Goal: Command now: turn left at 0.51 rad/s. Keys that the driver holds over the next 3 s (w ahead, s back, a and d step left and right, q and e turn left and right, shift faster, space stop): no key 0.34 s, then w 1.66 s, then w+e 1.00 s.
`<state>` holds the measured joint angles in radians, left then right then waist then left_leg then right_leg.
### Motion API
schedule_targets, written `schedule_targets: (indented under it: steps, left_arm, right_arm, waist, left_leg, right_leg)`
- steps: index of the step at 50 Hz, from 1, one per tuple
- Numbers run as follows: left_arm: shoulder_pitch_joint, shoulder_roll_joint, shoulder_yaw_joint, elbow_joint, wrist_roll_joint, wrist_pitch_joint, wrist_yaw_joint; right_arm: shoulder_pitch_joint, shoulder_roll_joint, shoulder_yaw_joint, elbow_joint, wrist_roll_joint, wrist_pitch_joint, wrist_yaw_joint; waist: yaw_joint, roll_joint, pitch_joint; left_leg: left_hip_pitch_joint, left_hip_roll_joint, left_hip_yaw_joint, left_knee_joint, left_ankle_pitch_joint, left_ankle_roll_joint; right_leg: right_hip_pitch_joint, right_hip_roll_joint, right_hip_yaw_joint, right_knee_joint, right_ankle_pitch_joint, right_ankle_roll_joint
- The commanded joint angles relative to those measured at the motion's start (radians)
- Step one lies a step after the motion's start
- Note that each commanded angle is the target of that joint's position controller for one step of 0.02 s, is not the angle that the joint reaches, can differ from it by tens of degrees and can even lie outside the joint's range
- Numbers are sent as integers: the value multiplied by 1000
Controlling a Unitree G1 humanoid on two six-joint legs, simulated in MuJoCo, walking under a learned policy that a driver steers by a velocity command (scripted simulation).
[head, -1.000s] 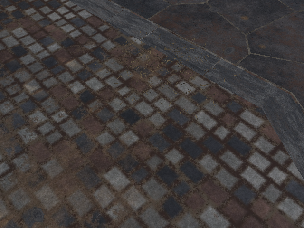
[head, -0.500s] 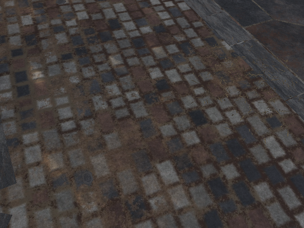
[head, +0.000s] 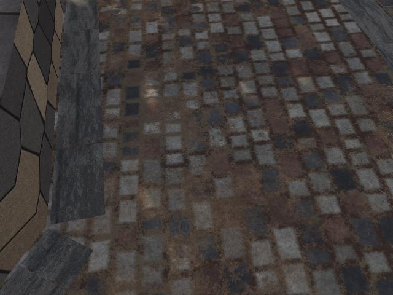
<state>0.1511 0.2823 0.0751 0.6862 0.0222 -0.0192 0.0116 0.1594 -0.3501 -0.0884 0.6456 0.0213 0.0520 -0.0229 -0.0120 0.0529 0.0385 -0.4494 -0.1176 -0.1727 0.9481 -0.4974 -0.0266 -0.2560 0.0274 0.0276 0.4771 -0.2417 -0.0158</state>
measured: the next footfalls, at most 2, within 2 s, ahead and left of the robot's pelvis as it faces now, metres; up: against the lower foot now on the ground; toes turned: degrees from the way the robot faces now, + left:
left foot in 0.28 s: +0.01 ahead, +0.15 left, +0.00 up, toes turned +2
right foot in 0.70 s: +0.15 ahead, -0.09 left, +0.00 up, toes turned +3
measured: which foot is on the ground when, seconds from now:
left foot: up 0.00-0.26, down 0.28-0.72, up 0.74-1.00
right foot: down 0.00-0.28, up 0.30-0.68, down 0.70-1.00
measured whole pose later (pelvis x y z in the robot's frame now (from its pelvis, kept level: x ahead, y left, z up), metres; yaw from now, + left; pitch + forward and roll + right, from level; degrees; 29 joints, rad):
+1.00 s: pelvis +0.18 -0.01 +0.01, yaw +5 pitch +1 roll +0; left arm 0.40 0.26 0.02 0.83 0.00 -0.08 -0.01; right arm 0.18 -0.30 -0.06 0.69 0.01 -0.06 0.01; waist 0.07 0.05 0.02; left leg -0.66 0.10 -0.03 0.84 -0.04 -0.02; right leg -0.01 0.05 -0.03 0.22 -0.23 -0.07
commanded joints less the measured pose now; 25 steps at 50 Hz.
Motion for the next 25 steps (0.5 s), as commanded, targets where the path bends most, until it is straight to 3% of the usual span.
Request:
schedule_targets:
  steps: [1,4,7,10,12,13,14,15,16,17,18,19,21,23,25]
  left_arm:
    - [-76,118,24,-85,-18,-11,12]
    - [-27,127,21,-66,-11,1,18]
    - [-25,150,27,-57,-16,11,14]
    - [-12,176,31,-40,-30,20,2]
    - [-21,165,21,-28,-45,23,0]
    - [27,142,11,-6,-49,17,-2]
    - [64,104,-4,0,-21,5,-8]
    - [93,45,-25,-12,13,-8,-16]
    - [23,76,-22,-16,9,-6,-6]
    - [-3,96,-17,-13,1,-3,-4]
    - [-11,90,-20,-2,1,-1,-1]
    - [-13,106,-16,3,-5,4,3]
    - [-45,119,-12,-9,-30,-1,3]
    - [-79,135,-2,-27,-48,-22,-5]
    - [-54,131,4,-16,-54,-44,-19]
  right_arm:
    - [64,-128,-53,-29,-5,6,-10]
    - [13,-62,-28,-53,3,3,-5]
    - [-13,-27,-6,-67,-10,-2,1]
    - [-3,-33,-1,-62,-8,-4,9]
    - [63,-28,-2,-29,-10,-6,16]
    - [72,-43,-3,-26,-16,-7,15]
    - [87,-96,-9,-35,-22,-8,8]
    - [22,-141,-10,-49,-35,-5,1]
    - [-12,-62,9,-54,-45,-15,10]
    - [-36,-30,20,-48,-50,-27,17]
    - [-17,-32,19,-33,-48,-34,15]
    - [9,-64,12,-25,-40,-37,14]
    - [91,-118,1,-2,-29,-40,9]
    - [165,-116,-1,21,-25,-59,2]
    - [164,-91,4,23,-10,-78,-3]
  waist:
    - [-19,-169,-52]
    - [18,-203,-63]
    - [35,-227,-104]
    - [45,-250,-110]
    - [5,-230,-103]
    - [2,-198,-98]
    - [24,-77,-143]
    - [88,145,-141]
    - [39,122,-133]
    - [42,88,-101]
    - [25,97,-114]
    - [1,126,-80]
    - [-41,158,28]
    - [-75,170,78]
    - [-55,108,67]
  left_leg:
    - [-139,59,9,277,24,-61]
    - [-121,62,62,159,54,-82]
    - [-13,103,105,-56,28,-81]
    - [114,103,165,-261,72,-64]
    - [248,88,199,-519,274,-27]
    - [344,100,169,-635,389,4]
    - [477,220,20,-622,593,43]
    - [440,359,-110,-569,727,149]
    - [322,365,-118,-589,570,217]
    - [299,309,-81,-597,444,188]
    - [313,262,-57,-610,258,153]
    - [303,262,-81,-646,88,154]
    - [278,323,-205,-735,-179,203]
    - [349,409,-330,-780,-173,265]
    - [432,422,-329,-782,-116,277]
  right_leg:
    - [114,-289,233,-150,322,-188]
    - [161,-252,153,-147,389,-205]
    - [189,-265,128,-124,426,-213]
    - [160,-275,129,-107,448,-215]
    - [112,-256,111,-66,413,-180]
    - [59,-236,96,-51,341,-125]
    - [-26,-181,44,29,181,-39]
    - [-91,-91,-47,60,-102,44]
    - [-19,-96,-24,45,-142,72]
    - [9,-95,-25,15,-53,74]
    - [15,-75,-50,18,-19,77]
    - [-23,-51,-75,60,-59,78]
    - [-163,-28,-87,174,-176,57]
    - [-353,-71,-13,371,-299,19]
    - [-451,-109,17,426,-269,-11]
